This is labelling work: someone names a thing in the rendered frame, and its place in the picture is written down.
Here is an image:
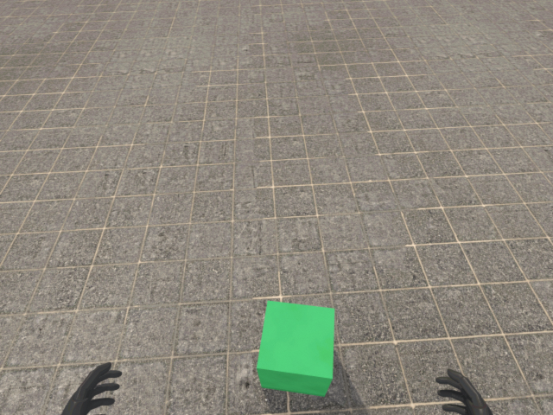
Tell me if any robot right hand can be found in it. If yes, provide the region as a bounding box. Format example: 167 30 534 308
435 369 493 415

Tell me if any robot left hand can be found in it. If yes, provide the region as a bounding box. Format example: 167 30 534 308
61 362 122 415

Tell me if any carton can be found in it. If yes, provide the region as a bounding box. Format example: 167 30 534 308
257 301 334 397

